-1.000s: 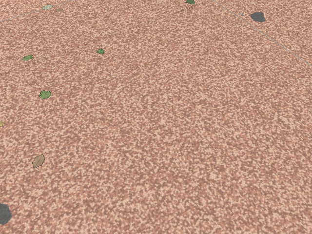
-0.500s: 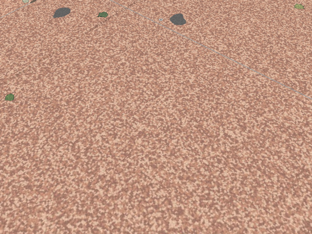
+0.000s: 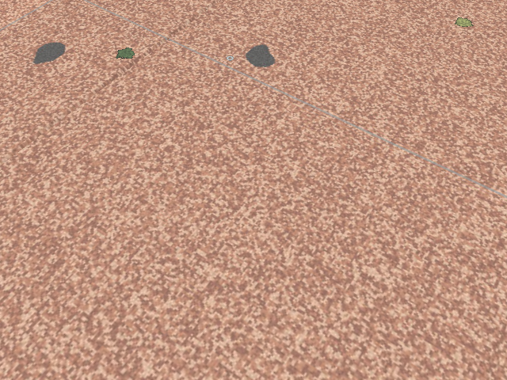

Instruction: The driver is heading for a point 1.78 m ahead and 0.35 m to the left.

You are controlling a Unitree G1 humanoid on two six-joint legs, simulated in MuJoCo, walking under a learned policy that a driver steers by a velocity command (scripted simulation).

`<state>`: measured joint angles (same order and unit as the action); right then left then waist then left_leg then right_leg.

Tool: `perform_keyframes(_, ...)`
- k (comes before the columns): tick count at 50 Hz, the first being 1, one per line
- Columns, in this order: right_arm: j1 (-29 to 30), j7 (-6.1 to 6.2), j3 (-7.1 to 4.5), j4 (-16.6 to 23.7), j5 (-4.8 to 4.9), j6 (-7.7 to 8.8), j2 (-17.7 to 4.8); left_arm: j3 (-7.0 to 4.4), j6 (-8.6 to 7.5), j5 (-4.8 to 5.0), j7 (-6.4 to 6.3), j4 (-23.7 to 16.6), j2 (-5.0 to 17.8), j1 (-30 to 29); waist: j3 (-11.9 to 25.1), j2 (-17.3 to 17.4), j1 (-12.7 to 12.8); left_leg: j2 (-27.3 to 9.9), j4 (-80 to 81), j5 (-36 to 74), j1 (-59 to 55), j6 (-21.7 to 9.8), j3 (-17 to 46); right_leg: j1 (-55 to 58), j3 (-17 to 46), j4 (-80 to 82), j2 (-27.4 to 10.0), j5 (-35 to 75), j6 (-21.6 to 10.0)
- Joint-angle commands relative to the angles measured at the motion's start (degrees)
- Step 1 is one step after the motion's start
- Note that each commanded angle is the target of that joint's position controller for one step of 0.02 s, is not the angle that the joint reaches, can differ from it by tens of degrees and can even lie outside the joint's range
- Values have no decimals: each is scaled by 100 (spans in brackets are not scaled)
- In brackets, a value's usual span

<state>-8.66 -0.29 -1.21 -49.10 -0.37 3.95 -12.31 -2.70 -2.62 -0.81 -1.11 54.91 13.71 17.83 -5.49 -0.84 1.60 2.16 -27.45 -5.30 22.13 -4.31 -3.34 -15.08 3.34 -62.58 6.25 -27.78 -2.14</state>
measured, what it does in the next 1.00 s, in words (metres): steps on the spot, turning left: right foot, then left foot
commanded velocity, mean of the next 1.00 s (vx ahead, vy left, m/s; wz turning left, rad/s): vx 0.03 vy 0.00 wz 0.30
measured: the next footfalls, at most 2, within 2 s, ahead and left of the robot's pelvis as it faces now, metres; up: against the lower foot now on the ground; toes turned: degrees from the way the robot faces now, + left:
right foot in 0.38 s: +0.09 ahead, -0.12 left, +0.00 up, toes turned +19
left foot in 0.80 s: -0.01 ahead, +0.08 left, +0.00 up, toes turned +20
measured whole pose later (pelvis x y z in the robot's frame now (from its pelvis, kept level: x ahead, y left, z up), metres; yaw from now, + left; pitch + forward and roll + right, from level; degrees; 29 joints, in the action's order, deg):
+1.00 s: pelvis +0.00 -0.01 +0.01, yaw +21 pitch -2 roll +0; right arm -9.2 1.4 0.1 -51.0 -0.4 -0.4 -11.6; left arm -1.3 0.7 -0.9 -0.8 53.5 13.8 14.9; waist -1.7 -1.5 1.8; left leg 2.6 -22.1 -14.2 6.3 -2.3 0.8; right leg -8.8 -1.9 -22.3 -1.4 -11.3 0.9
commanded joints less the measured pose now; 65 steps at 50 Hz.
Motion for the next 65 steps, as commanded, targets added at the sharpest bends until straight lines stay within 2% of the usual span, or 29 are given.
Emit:
perform_keyframes(1, -388, 52, -132, 108, 70, -68, -609, -94, 144, -177, 48, -252, 448, 336, 855, 505, 13, -1487, 984, 3444, -1262, -1046, 1722, -788, -10, -204, -525, 350, 189)
perform_keyframes(4, -501, 30, -244, 86, -20, -132, -871, -53, 301, -95, 16, -266, 297, 426, 1037, 580, 116, -1248, 1075, 2679, -841, -981, 1576, -516, -166, 254, -457, 364, 299)
perform_keyframes(8, -601, 32, -369, 160, -83, -331, -1022, -57, 438, -86, -67, -491, 388, -154, 907, 809, -76, -1106, 1473, -434, -441, -939, 2027, -723, -204, 927, -480, 379, 341)
perform_keyframes(10, -602, 30, -421, 213, -94, -426, -1050, -55, 458, -60, -80, -615, 417, -411, 797, 889, -155, -1084, 1640, -1448, -303, -889, 2315, -744, -193, 1208, -459, 446, 335)
perform_keyframes(15, -519, 12, -523, 308, -104, -580, -1072, -14, 369, 53, -166, -739, 372, -390, 758, 918, -213, -1030, 1583, -1547, -201, -702, 2764, -215, -204, 2207, -258, 394, 213)
perform_keyframes(17, -365, 12, -545, 355, -60, -645, -1054, -10, 301, 94, -213, -696, 358, 11, 731, 926, -18, -888, 1467, -1567, -15, -462, 2890, 417, -220, 3318, -152, 664, 48)
perform_keyframes(18, -290, 22, -540, 402, -10, -661, -1002, -35, 255, 76, -243, -667, 442, 266, 674, 848, 117, -663, 1325, -1862, 273, -191, 2801, 896, -142, 4159, -240, 895, -58)
perform_keyframes(19, -428, 37, -479, 483, 54, -657, -739, -134, 218, 0, -297, -734, 895, 299, 629, 40, 3, -208, 516, -2355, 695, 165, 2310, 1178, 832, 5067, -1194, 226, -264)
perform_keyframes(20, -394, 52, -445, 633, 135, -621, -490, -251, 225, -61, -310, -973, 1441, -240, 479, -1377, -136, 805, -1194, -2484, 1484, 369, 887, 902, 2596, 5642, -2697, -183, -836)
perform_keyframes(21, -372, 73, -537, 522, -126, -593, -972, -208, 232, -148, -274, -1064, 1198, -662, 260, -652, -252, 329, -2346, -2451, 1225, 417, 858, 78, 2262, 5421, -2875, 874, -1127)
perform_keyframes(22, -550, 33, -582, 419, -142, -597, -1005, -97, 204, -123, -261, -1168, 800, -901, 367, -304, -465, 298, -2975, -2153, 807, 404, 892, -149, 1688, 5164, -2498, 1772, -1064)
perform_keyframes(23, -787, 5, -580, 318, -160, -629, -935, -50, 184, -90, -238, -1213, 627, -1096, 390, -228, -632, 266, -3448, -1855, 748, 434, 822, -116, 1059, 4979, -2135, 2397, -894)
perform_keyframes(25, -954, -42, -564, 238, -178, -704, -887, -29, 158, -62, -225, -1311, 595, -1033, 551, -577, -551, 229, -4008, -1696, 934, 548, 663, 330, 431, 4710, -1807, 3339, -829)
perform_keyframes(30, -320, -82, -422, 467, -82, -785, -699, -106, 146, -63, -157, -1032, 788, -83, 691, -732, -33, 186, -2937, -1925, 1088, 747, 702, 1551, 360, 4292, -1979, 4651, -1041)
perform_keyframes(35, -139, -11, -279, 521, 33, -796, -607, -151, 176, -92, -24, -968, 968, -196, 797, -999, 51, 131, -1279, -2230, -209, 571, 224, 1210, 231, 4043, -1985, 4825, -1032)
perform_keyframes(37, -278, 36, -244, 465, 59, -755, -576, -169, 219, -63, 5, -895, 1011, -243, 806, -973, -61, 131, -343, -1748, -666, 455, 106, 1121, 248, 3848, -1958, 4889, -965)
perform_keyframes(38, -450, 57, -211, 382, 47, -706, -524, -168, 251, -30, 5, -859, 1000, -312, 792, -845, -221, 97, 658, -928, -1134, 380, 74, 942, 163, 3695, -1871, 4672, -788)
perform_keyframes(39, -503, 92, -205, 339, -20, -630, -633, -143, 252, -16, -4, -824, 907, -255, 840, -629, -246, -159, 1336, -91, -1833, 303, 425, 496, 126, 3596, -1805, 4089, -486)
perform_keyframes(40, -633, 140, -233, 348, -144, -531, -979, -61, 232, -13, 20, -915, 601, -115, 1129, 233, -139, -1154, 1464, 470, -2655, 167, 1518, -181, -152, 3075, -1495, 2760, -144)
perform_keyframes(41, -269, 159, -241, 368, -70, -492, -1221, 74, 240, 55, 1, -943, 154, -62, 788, 1133, 59, -1986, 1115, 2291, -2103, -412, 2097, -417, -542, 3430, -899, 779, 103)
perform_keyframes(42, -201, 151, -161, 330, -59, -452, -891, 44, 322, 15, -56, -813, 388, -217, 714, 1030, -147, -1956, 1039, 2070, -1767, -714, 1996, -41, -403, 3240, -950, 253, 126)
perform_keyframes(44, 113, 176, -45, 290, -89, -406, -663, 5, 362, 31, -26, -707, 498, -345, 470, 950, -36, -1480, 1077, 1468, -1614, -461, 1588, 110, -339, 3568, -838, 808, 127)
perform_keyframes(45, 129, 210, -41, 239, -54, -392, -710, -8, 353, 15, -5, -647, 542, -319, 419, 1035, 12, -1276, 1026, 1497, -1536, -281, 1399, 327, -348, 3870, -844, 1443, 148)
perform_keyframes(47, -33, 218, -56, 101, 12, -371, -784, 24, 282, -38, 16, -460, 568, -147, 609, 845, -7, -984, 1008, 838, -1475, -26, 1224, 853, -251, 4274, -1009, 2339, 228)
perform_keyframes(48, -222, 196, -49, 23, 22, -368, -742, 24, 261, -24, 21, -386, 633, -190, 532, 667, -135, -883, 1164, 213, -1268, 51, 1264, 929, -151, 4248, -1085, 2350, 251)
perform_keyframes(49, -249, 189, -44, -63, 12, -374, -722, 15, 263, 2, 33, -275, 627, -169, 326, 412, -121, -821, 1258, -170, -1234, 73, 1228, 795, -130, 4240, -1092, 2264, 254)
perform_keyframes(51, -279, 203, -38, -216, -3, -374, -702, 46, 269, 0, 30, -109, 491, -164, 108, 230, -94, -779, 1219, -252, -1192, 76, 1201, 729, -81, 4369, -1121, 2271, 241)
perform_keyframes(53, -310, 199, -38, -324, -2, -347, -706, 58, 253, -5, 2, 32, 466, -141, 210, 129, -88, -763, 1149, -21, -1261, 57, 1163, 814, -56, 4425, -1153, 2390, 210)
perform_keyframes(65, -630, 227, 52, -946, -5, -306, -565, 116, 258, 16, -53, 659, 358, -136, 251, 103, -92, -680, 1198, -153, -1142, 78, 1071, 969, -39, 4414, -1205, 2310, 132)
Velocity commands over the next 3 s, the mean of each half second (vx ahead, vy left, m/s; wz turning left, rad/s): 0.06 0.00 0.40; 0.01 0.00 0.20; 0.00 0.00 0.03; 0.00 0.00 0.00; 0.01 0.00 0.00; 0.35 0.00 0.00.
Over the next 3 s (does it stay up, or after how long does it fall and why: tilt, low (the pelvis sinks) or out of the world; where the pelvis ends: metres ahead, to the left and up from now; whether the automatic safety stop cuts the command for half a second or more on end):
stays up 0.18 0.00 0.01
